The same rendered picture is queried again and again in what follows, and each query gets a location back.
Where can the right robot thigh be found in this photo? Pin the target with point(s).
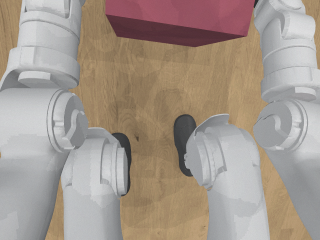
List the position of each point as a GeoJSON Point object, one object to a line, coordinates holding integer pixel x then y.
{"type": "Point", "coordinates": [237, 208]}

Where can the right robot upper arm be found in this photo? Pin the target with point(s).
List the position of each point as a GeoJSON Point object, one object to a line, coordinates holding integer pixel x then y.
{"type": "Point", "coordinates": [289, 131]}

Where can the robot right forearm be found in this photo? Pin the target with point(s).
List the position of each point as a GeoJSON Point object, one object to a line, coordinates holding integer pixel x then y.
{"type": "Point", "coordinates": [288, 51]}

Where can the robot left forearm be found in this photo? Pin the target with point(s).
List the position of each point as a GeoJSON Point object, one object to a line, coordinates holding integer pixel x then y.
{"type": "Point", "coordinates": [47, 47]}

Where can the carton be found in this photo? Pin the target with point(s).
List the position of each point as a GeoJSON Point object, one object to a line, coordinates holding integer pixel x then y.
{"type": "Point", "coordinates": [191, 23]}

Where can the right robot foot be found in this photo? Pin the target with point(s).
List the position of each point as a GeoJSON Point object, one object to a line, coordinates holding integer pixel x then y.
{"type": "Point", "coordinates": [184, 126]}

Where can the left robot upper arm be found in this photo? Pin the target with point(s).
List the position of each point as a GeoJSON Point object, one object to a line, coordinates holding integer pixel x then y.
{"type": "Point", "coordinates": [38, 129]}

